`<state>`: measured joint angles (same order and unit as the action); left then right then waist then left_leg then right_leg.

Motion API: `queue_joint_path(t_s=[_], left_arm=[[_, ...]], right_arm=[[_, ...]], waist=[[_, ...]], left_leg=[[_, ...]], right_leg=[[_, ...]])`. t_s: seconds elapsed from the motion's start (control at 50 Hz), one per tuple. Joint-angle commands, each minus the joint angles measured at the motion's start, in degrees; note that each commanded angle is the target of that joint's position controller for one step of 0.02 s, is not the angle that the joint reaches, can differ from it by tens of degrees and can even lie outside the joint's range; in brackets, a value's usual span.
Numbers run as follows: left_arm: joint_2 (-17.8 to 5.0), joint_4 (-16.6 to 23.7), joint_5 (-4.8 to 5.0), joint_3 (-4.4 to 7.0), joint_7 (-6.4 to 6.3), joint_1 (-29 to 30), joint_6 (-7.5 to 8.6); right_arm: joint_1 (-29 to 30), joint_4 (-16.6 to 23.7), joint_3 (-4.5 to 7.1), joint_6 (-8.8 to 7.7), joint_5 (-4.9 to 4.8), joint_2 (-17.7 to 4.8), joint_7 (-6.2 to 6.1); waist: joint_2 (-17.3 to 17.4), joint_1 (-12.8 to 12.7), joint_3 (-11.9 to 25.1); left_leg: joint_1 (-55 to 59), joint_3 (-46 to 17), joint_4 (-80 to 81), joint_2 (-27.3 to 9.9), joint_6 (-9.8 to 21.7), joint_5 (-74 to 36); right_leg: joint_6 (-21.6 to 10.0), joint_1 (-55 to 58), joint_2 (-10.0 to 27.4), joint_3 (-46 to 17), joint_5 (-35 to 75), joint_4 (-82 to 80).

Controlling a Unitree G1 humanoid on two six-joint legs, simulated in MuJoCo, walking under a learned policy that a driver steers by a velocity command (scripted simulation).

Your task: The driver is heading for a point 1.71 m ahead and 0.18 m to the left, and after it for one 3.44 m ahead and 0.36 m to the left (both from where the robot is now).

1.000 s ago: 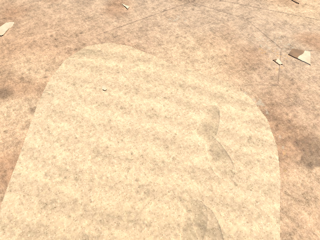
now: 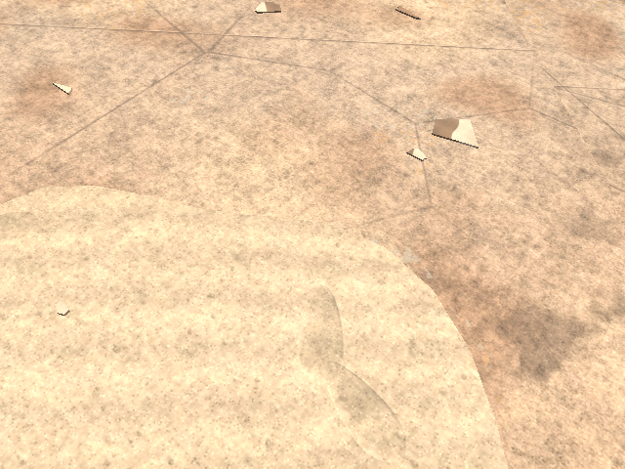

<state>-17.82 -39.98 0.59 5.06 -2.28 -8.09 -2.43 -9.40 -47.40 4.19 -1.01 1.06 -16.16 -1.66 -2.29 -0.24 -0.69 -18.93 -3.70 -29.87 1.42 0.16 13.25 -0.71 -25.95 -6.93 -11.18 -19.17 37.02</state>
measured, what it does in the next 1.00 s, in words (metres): walks ahead: right foot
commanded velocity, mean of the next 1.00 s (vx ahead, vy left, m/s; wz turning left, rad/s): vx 0.17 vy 0.00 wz -0.11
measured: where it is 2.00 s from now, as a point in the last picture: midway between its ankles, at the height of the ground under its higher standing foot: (319, 341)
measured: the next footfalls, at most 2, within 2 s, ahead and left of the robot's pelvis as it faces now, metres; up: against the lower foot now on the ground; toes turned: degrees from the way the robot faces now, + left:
right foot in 0.32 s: +0.02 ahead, -0.14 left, +0.00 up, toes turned -2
right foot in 1.24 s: +0.46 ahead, -0.13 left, +0.00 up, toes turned -6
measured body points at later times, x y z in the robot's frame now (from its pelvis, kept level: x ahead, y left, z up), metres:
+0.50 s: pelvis +0.01 -0.02 +0.00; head +0.02 -0.02 +0.45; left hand +0.17 +0.22 -0.10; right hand +0.08 -0.29 -0.13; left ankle +0.02 +0.13 -0.73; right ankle -0.02 -0.14 -0.73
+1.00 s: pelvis +0.14 +0.02 +0.02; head +0.16 +0.05 +0.46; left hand +0.34 +0.27 -0.09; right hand +0.10 -0.24 -0.11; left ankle +0.06 +0.11 -0.73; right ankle +0.25 -0.17 -0.66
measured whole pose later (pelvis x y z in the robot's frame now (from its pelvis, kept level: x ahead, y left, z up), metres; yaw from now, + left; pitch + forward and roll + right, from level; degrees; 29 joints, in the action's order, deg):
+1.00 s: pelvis +0.14 +0.02 +0.02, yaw -4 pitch +1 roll -1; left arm -16.8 -42.1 0.9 4.3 0.8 -9.0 3.6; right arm -24.5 -53.1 1.2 -4.7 0.1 -13.1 0.5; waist -2.2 4.1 -0.3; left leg 0.5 1.8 -13.0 1.8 3.7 14.7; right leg -0.3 -37.3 5.3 -0.8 -4.1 50.1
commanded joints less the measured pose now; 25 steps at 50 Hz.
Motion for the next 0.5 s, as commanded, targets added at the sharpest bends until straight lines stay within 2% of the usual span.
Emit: queue_joint_path(t_s=[0.02, 0.04, 0.06, 0.08, 0.14, 0.2, 0.24, 0.28, 0.3, 0.32, 0.34, 0.36, 0.38, 0.4, 0.42, 0.46, 0.48, 0.5], left_arm=[[-9.36, 4.05, -0.37, 2.63, 0.43, -3.21, 1.66], [-8.92, 2.32, -0.19, 2.80, 0.33, -4.70, 1.26], [-7.53, 1.49, -0.40, 2.50, 0.00, -5.30, 0.75], [-5.89, 1.43, -0.43, 1.99, -0.04, -5.10, 0.42], [-3.14, 3.05, 0.29, 0.65, 0.10, -1.64, 0.57], [-0.85, 4.10, -0.17, -0.80, 0.60, 0.96, 0.73], [-2.16, 3.84, 0.18, -0.59, 0.82, 0.83, 0.74], [-2.41, 1.99, 0.12, -0.36, 0.98, -2.48, 0.82], [-3.21, 1.56, -0.23, -0.23, 0.98, -3.00, 0.80], [-5.57, 1.92, -0.63, 0.10, 0.55, -3.79, 0.70], [-9.49, 2.16, -1.23, 0.77, 0.04, -4.55, 0.27], [-5.25, 1.66, -1.62, -0.41, 0.83, -1.65, 0.51], [-2.36, 2.35, -1.64, -1.01, 1.56, 0.53, 1.10], [-2.14, 1.55, -1.93, -1.03, 1.78, -0.21, 1.55], [-3.03, 1.28, -1.87, -0.94, 1.88, -0.76, 1.99], [-3.28, 0.44, -1.40, -1.01, 1.84, -1.39, 2.69], [-2.62, -0.39, -1.28, -1.17, 1.68, -2.79, 2.69], [-3.36, -0.80, -0.93, -0.90, 1.54, -3.73, 2.45]], right_arm=[[1.58, 5.61, 1.93, -0.85, 2.01, -9.13, -0.36], [3.71, 5.97, 1.59, -0.86, 0.82, -7.49, -0.42], [4.08, 6.10, 1.27, -0.77, -0.32, -6.63, -0.46], [3.25, 5.82, 0.92, -0.64, -0.78, -6.33, -0.54], [-0.36, 4.58, 0.70, -0.04, -0.55, -6.29, -0.84], [-0.70, 4.08, 0.79, 0.37, -0.71, -7.40, -0.88], [-2.06, 3.52, 1.10, 0.66, -0.99, -8.99, -0.50], [-1.52, 3.09, 0.78, 0.75, -1.97, -8.65, -0.17], [-3.48, 2.20, 0.47, 0.43, -2.31, -7.86, -0.02], [-4.83, 1.99, -0.11, -0.33, -1.38, -6.63, 0.35], [-6.27, 2.55, -0.87, -1.40, 0.68, -4.30, 1.17], [-4.84, 2.60, -1.39, -1.64, 0.53, -2.55, 1.14], [-1.90, 2.33, -1.06, -1.44, 0.50, -4.75, 0.98], [-0.35, 2.09, -0.80, -1.22, 0.28, -5.39, 0.87], [-0.39, 1.57, -0.64, -0.75, -0.07, -5.68, 0.57], [-1.58, 0.98, -0.60, -0.23, -0.21, -5.70, 0.26], [-2.58, 0.18, -0.78, -0.13, -0.27, -4.92, 0.24], [-2.69, -0.39, -0.73, -0.05, -0.63, -4.59, 0.22]], waist=[[12.82, -1.51, 5.59], [9.72, -2.39, 4.64], [8.90, -2.14, 4.11], [8.96, -1.45, 3.53], [11.04, 0.51, 3.67], [13.61, 1.80, 4.80], [14.74, 2.64, 4.60], [13.28, 0.63, 3.70], [11.76, 0.48, 3.20], [7.84, 1.10, 5.44], [-3.19, 3.41, 8.06], [-7.94, 3.52, 7.87], [-4.77, 2.36, 5.30], [-3.85, 1.37, 4.32], [-3.55, 1.14, 2.88], [-3.15, 1.68, 1.46], [-3.20, 1.53, 2.58], [-3.78, 0.89, 1.69]], left_leg=[[8.56, -23.58, 13.40, -23.26, 15.40, -17.42], [8.43, -17.20, 11.63, -19.00, 12.43, -17.88], [9.52, -13.81, 10.66, -16.51, 10.68, -17.67], [9.57, -11.93, 10.28, -15.75, 10.86, -20.48], [12.74, -7.65, 10.05, -13.68, 11.52, -22.58], [12.23, -5.89, 9.36, -13.57, 11.39, -22.51], [11.33, -6.75, 8.74, -14.20, 11.90, -23.71], [9.58, -6.33, 6.77, -13.39, 10.58, -23.07], [7.58, -6.08, 6.27, -12.53, 8.36, -20.83], [3.49, -4.85, 4.52, -11.09, 4.78, -15.43], [-1.08, 0.27, -0.61, -6.25, 1.24, -3.31], [3.04, 2.18, 2.54, -5.01, -1.33, 3.41], [5.28, 2.45, 2.80, -4.81, -2.63, -0.47], [5.49, 3.12, 2.51, -4.31, -2.92, -3.46], [5.70, 3.15, 2.21, -4.24, -2.78, -5.03], [6.74, 2.85, 2.73, -4.55, -2.42, -6.35], [7.33, 4.07, 2.15, -3.64, -2.25, -2.52], [5.47, 6.15, -0.27, -1.90, -1.99, 3.66]], right_leg=[[1.54, -9.21, 1.36, 0.34, -13.75, 25.39], [2.40, -9.07, 1.51, 1.02, -10.48, 28.27], [3.33, -9.90, 1.64, 1.33, -8.00, 30.49], [4.23, -10.03, 1.49, 1.51, -6.64, 32.29], [5.64, -8.45, 2.57, 4.53, -4.44, 23.90], [5.87, 0.72, 6.01, 8.31, -5.52, 8.71], [5.48, 5.93, 5.73, 10.81, -4.39, 1.25], [3.52, 12.78, 5.19, 12.16, 6.51, -13.13], [1.87, 17.23, 5.78, 10.80, 12.66, -19.22], [0.03, 24.44, 10.51, 5.40, 21.59, -17.89], [-3.52, 29.13, 18.08, -1.35, 36.62, -12.90], [-7.77, 20.47, 19.62, -1.97, 29.55, -13.74], [-6.54, 17.69, 16.05, -0.14, 20.75, -14.37], [-4.47, 16.81, 13.54, 1.62, 16.36, -14.26], [-3.36, 15.54, 12.31, 2.56, 15.81, -14.09], [-2.62, 13.68, 11.92, 2.83, 15.59, -14.00], [-2.74, 14.02, 11.40, 3.19, 9.51, -14.50], [-3.74, 13.74, 11.49, 2.14, -0.10, -15.64]])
